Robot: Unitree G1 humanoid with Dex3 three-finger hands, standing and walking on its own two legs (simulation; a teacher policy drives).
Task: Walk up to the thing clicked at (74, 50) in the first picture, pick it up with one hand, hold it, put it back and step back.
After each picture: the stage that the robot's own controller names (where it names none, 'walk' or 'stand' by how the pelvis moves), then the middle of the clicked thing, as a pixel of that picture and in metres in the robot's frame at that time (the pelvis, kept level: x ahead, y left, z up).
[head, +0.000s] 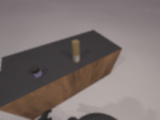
stand; (76, 52) +0.66 +0.19 -0.04
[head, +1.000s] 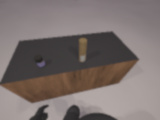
walk; (82, 51) +0.63 +0.14 -0.02
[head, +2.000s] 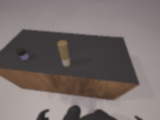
stand; (64, 55) +0.50 +0.26 +0.00
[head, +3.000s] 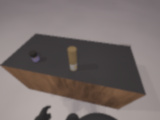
stand; (72, 59) +0.51 +0.19 -0.02
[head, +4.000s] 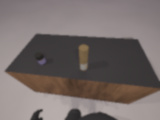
stand; (83, 59) +0.50 +0.09 +0.00
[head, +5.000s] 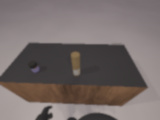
stand; (76, 65) +0.49 +0.15 -0.04
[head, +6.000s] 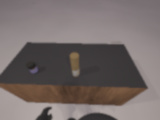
stand; (75, 65) +0.47 +0.15 -0.04
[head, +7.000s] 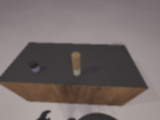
stand; (76, 65) +0.49 +0.15 -0.04
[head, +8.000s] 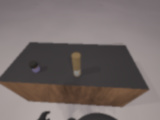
stand; (76, 65) +0.48 +0.15 -0.04
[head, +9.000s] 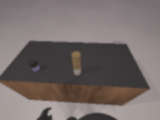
rise first; (76, 64) +0.48 +0.15 -0.04
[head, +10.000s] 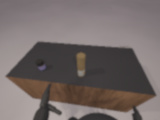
rise first; (81, 65) +0.49 +0.13 -0.03
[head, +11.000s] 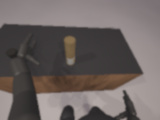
go down; (70, 52) +0.51 +0.12 +0.02
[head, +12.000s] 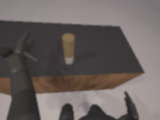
go down; (68, 51) +0.50 +0.13 +0.04
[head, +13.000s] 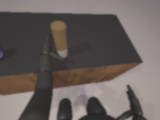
close in; (61, 43) +0.52 +0.14 +0.08
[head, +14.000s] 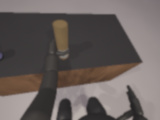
lift; (62, 43) +0.52 +0.13 +0.08
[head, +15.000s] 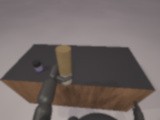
lift; (65, 67) +0.30 +0.17 +0.18
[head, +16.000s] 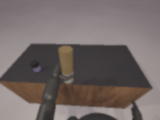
hold; (67, 67) +0.33 +0.16 +0.15
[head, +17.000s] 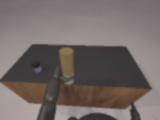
hold; (67, 68) +0.32 +0.16 +0.14
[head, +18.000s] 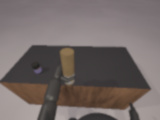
hold; (68, 68) +0.32 +0.15 +0.14
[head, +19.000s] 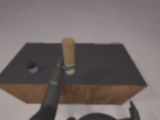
crouch; (69, 58) +0.40 +0.15 +0.14
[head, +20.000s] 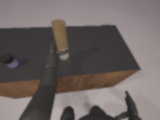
lower; (61, 42) +0.52 +0.15 +0.12
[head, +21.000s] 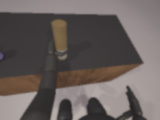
lower; (61, 43) +0.52 +0.14 +0.08
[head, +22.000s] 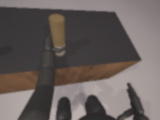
lower; (58, 39) +0.53 +0.14 +0.09
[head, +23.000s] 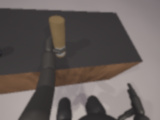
lower; (59, 40) +0.53 +0.14 +0.08
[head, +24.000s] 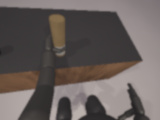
rest; (58, 39) +0.53 +0.14 +0.09
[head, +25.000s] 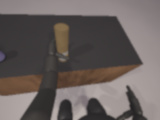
withdraw; (62, 45) +0.51 +0.13 +0.07
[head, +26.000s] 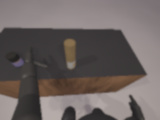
sink last; (70, 56) +0.48 +0.13 +0.03
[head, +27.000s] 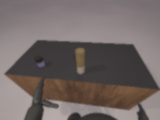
stand; (80, 62) +0.50 +0.13 +0.02
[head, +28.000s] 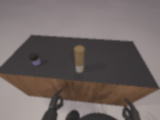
stand; (79, 60) +0.48 +0.13 +0.03
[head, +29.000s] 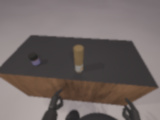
stand; (78, 60) +0.48 +0.13 +0.03
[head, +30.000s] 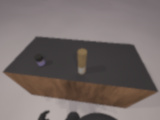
stand; (81, 62) +0.48 +0.11 -0.01
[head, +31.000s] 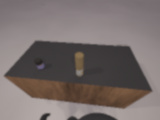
stand; (79, 65) +0.49 +0.13 -0.04
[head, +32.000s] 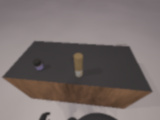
stand; (78, 66) +0.48 +0.13 -0.04
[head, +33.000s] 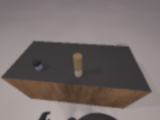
stand; (78, 66) +0.47 +0.14 -0.04
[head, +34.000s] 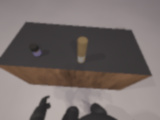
walk; (81, 51) +0.54 +0.10 -0.02
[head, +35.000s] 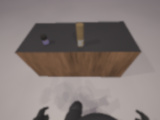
walk; (80, 36) +0.78 +0.18 -0.01
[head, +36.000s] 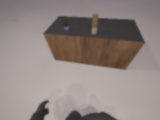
stand; (94, 24) +1.11 +0.06 -0.01
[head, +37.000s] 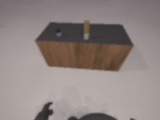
stand; (86, 30) +1.08 +0.12 -0.03
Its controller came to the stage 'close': yes
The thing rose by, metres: 0.19
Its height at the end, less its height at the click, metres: +0.00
